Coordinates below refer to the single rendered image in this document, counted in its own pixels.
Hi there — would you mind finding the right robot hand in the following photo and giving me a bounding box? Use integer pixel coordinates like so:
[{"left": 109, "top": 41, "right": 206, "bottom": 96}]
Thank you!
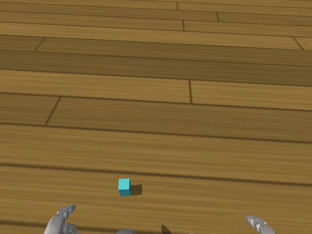
[{"left": 246, "top": 215, "right": 276, "bottom": 234}]

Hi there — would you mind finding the left robot hand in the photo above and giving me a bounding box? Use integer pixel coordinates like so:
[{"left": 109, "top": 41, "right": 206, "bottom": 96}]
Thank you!
[{"left": 44, "top": 204, "right": 80, "bottom": 234}]

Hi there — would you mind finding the carton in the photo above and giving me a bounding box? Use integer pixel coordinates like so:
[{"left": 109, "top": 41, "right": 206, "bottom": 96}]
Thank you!
[{"left": 118, "top": 178, "right": 131, "bottom": 196}]

